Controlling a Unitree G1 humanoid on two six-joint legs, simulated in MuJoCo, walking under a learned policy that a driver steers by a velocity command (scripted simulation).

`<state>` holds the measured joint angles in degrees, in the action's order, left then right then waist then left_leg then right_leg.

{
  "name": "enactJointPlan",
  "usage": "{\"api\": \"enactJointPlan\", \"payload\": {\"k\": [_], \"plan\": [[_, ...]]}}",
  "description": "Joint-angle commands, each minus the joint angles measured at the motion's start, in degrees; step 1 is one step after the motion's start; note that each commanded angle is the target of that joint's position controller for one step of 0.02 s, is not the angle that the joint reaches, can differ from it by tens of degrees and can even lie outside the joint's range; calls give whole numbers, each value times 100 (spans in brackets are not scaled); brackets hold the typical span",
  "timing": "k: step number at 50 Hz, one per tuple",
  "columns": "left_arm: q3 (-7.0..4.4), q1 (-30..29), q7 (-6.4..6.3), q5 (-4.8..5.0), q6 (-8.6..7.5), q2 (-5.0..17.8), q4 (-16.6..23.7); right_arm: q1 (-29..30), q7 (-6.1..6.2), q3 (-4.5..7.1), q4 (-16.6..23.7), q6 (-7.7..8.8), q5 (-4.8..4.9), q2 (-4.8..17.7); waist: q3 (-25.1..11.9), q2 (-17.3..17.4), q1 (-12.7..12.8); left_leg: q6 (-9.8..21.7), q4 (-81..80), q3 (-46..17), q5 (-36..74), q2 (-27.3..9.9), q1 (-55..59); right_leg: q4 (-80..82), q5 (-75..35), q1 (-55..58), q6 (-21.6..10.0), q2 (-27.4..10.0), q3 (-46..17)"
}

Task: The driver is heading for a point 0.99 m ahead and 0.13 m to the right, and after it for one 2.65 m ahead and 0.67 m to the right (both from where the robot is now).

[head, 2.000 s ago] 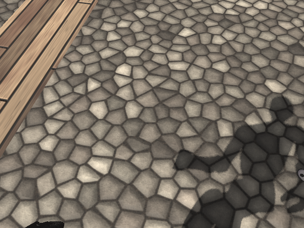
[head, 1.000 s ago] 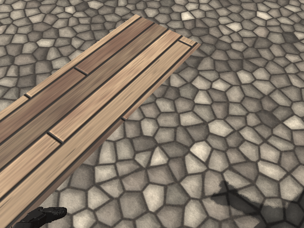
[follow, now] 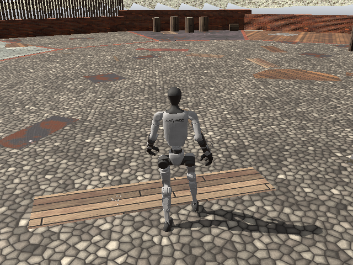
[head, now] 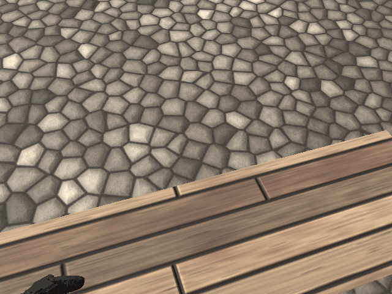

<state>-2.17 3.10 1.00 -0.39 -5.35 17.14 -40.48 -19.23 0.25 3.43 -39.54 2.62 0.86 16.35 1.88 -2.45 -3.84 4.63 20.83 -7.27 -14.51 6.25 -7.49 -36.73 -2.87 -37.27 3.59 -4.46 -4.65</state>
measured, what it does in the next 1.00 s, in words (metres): walks ahead: right foot, then left foot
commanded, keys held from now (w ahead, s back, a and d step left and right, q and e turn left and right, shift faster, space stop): w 1.00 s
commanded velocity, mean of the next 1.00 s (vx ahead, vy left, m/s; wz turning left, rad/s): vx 0.50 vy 0.00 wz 0.09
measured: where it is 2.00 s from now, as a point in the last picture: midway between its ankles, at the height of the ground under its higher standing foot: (180, 166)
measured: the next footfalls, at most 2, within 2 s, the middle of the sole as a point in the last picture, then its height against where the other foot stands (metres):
right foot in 0.14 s outside the picture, level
left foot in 0.64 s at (150, 274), level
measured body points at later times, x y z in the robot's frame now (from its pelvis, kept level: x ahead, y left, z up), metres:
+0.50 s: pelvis +0.28 -0.04 +0.00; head +0.31 -0.05 +0.45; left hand +0.27 +0.23 -0.12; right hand +0.50 -0.27 -0.09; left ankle +0.44 +0.13 -0.69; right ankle +0.22 -0.15 -0.74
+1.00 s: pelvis +0.55 +0.02 +0.00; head +0.58 +0.03 +0.45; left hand +0.73 +0.28 -0.10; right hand +0.60 -0.26 -0.12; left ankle +0.50 +0.11 -0.74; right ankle +0.74 -0.14 -0.69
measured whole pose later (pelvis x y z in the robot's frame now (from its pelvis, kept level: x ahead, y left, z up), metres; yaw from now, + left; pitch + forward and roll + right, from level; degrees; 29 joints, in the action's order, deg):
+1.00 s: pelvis +0.55 +0.02 +0.00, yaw +3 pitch +2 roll +2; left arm -2.1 6.2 0.8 0.3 -3.7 16.8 -43.3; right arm -20.7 -0.7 2.9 -47.1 4.6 0.4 15.6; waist 0.8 -2.8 -4.0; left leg 3.4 13.0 2.0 -11.4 4.1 -3.3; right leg -41.0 -0.5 -38.5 1.4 -6.9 -2.6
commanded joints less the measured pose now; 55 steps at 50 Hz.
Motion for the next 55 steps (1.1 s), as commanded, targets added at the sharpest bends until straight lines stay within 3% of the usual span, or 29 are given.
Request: {"api": "enactJointPlan", "payload": {"k": [1,4,6,7,8,9,10,11,12,14,16,19,23,28,30,31,32,33,34,35,36,37,38,39,40,43,49,52,55], "plan": [[-86,-608,80,62,-128,440,489,-225,27,249,146,73,33,921,-70,730,-118,802,-449,-909,991,-1430,-278,522,-311,691,-124,217,184],[-162,-459,116,60,-170,600,514,-281,32,260,24,19,10,937,-23,903,7,692,-89,-1241,1384,-1701,274,771,432,785,-397,271,213],[-279,310,77,20,-203,766,317,-155,27,222,29,-19,2,831,-359,904,433,491,708,-1067,2600,-1419,330,1084,559,1853,-683,427,439],[-359,1129,48,-50,-226,1004,206,-117,24,128,113,-17,-56,625,-1115,636,805,288,1961,-760,2450,-1107,-150,850,287,3208,-1027,-160,-97],[-510,1913,37,-111,-184,1497,45,-795,37,25,159,50,35,321,-2061,-701,786,-216,4087,-92,829,-287,-2094,993,1156,5394,-1937,-1328,-2277],[-447,2189,108,64,-142,1181,-122,-828,37,4,149,111,44,433,-2101,-1388,855,-336,5037,-238,-1826,-90,-3210,1868,2487,5759,-2169,-1766,-3920],[-337,1923,91,149,-113,828,-95,-280,18,113,199,127,116,844,-1233,-720,935,-309,5462,-363,-1540,-421,-3760,2006,3219,5178,-1927,-1665,-3475],[-281,1567,63,91,-61,701,-14,200,13,101,311,135,89,852,-712,-266,864,-287,5384,-78,-1085,-699,-3767,2086,2978,4445,-1741,-1446,-2742],[-230,1312,58,35,-30,592,-8,493,1,98,392,154,-1,783,-268,-56,737,-285,4993,76,-732,-890,-3689,2264,2447,3734,-1705,-1207,-2220],[-159,1094,48,-31,-56,428,1,371,-21,104,335,132,-35,613,-156,-269,466,-319,4451,139,-320,-1151,-3141,2509,1566,3067,-1618,-866,-1598],[-173,1138,37,28,-92,493,-70,289,-26,62,287,98,-37,432,-203,-344,395,-403,4086,283,-179,-1205,-3018,2666,903,2891,-1699,-777,-1167],[-234,1277,-11,72,-79,720,-199,788,-22,-12,424,126,-89,293,-119,-157,500,-535,3076,403,572,-1266,-3159,2824,155,2928,-1717,-730,-665],[-248,1614,-45,139,-1,836,-392,1538,-106,-75,548,204,-43,161,-10,-131,790,-563,1667,611,1719,-1073,-2734,2817,5,2968,-1509,-538,-126],[-278,2014,-73,184,145,933,-656,2133,-249,-43,769,270,23,274,163,-185,885,-352,948,616,1492,-916,-2712,2504,-185,3713,-1395,-919,-257],[-313,1952,-106,185,207,1030,-691,1901,-273,18,731,288,7,420,14,-260,663,-184,765,701,1097,-792,-2265,2110,-995,3963,-1279,-985,-234],[-318,1838,-123,195,234,1067,-680,1427,-255,96,603,292,-21,554,-274,-262,351,-52,589,859,1088,-637,-1532,1551,-1882,3925,-1176,-855,-65],[-267,1824,-137,165,246,946,-656,598,-205,231,356,281,-47,820,-840,-157,-36,135,587,867,1218,-646,-264,553,-2202,3561,-1018,-576,165],[-129,1820,-152,0,223,629,-482,-477,-133,348,176,248,-115,1252,-1757,513,-416,533,853,-363,1493,-1760,1513,-1253,-597,2375,-801,-236,409],[52,2571,-105,42,105,12,-421,-600,-167,395,69,218,-93,1569,-2377,2021,17,1401,255,-2959,194,-2873,3125,-3063,3370,182,-483,757,329],[-81,2157,-66,158,10,630,-481,-616,-167,259,100,205,-25,1002,-2106,1380,-259,1227,-159,-3231,-660,-2739,2902,-3613,3608,-469,-534,481,-273],[-155,1593,-33,265,-51,846,-284,-237,-152,186,111,212,-19,850,-1283,1101,-210,1028,-303,-2428,-491,-2554,2193,-3627,3086,-768,-584,222,-138],[-140,1304,-50,226,-70,778,-227,135,-155,152,142,213,-54,785,-841,667,-40,944,-443,-1858,138,-2333,1410,-3390,2575,-602,-559,-25,25],[-160,1196,-58,129,-57,736,-210,395,-174,118,150,222,-98,656,-531,554,122,933,-619,-1462,687,-2149,798,-3091,2265,-416,-508,-166,55],[-167,1328,-49,114,-9,667,-235,537,-180,87,152,251,-147,561,-487,703,321,917,-775,-1195,1047,-2018,394,-2933,2054,-66,-470,-296,10],[-152,1448,-50,120,49,561,-281,602,-188,85,126,280,-130,515,-474,754,420,948,-936,-1000,1192,-1935,165,-2793,1965,133,-417,-326,25],[-111,1225,-84,63,175,377,-212,545,-159,131,-56,358,-76,663,-223,646,492,1040,-1251,-491,1610,-1880,-233,-2213,1558,26,-235,-379,116],[-20,42,6,72,84,183,72,90,-56,173,-398,280,-27,895,65,521,96,748,-1361,253,1610,-1612,-143,-119,-202,213,-211,-154,340],[-19,-422,85,120,44,232,243,-243,-46,190,-621,212,15,970,164,530,-66,710,-1197,194,1509,-1821,324,362,-215,187,-304,-45,347],[-52,-528,168,117,8,351,352,-318,-8,223,-772,115,39,1031,160,605,20,581,-829,94,1902,-2073,911,681,353,193,-527,32,326]]}}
